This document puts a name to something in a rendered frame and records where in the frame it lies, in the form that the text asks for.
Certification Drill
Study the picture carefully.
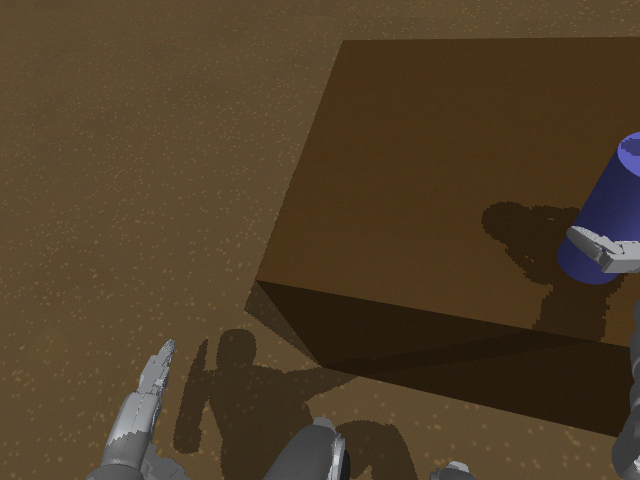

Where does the right robot arm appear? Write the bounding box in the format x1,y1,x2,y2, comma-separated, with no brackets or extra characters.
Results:
612,299,640,480

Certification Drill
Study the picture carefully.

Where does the bottle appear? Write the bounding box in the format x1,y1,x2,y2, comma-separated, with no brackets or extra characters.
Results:
557,132,640,285

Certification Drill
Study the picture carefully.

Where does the right robot hand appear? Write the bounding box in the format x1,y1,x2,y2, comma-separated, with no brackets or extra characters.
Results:
566,226,640,273

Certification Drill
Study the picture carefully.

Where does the left robot arm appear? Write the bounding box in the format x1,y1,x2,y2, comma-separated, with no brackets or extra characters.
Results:
86,464,144,480

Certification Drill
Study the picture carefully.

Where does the left robot hand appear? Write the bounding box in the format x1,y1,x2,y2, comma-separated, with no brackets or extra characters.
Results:
100,339,191,480

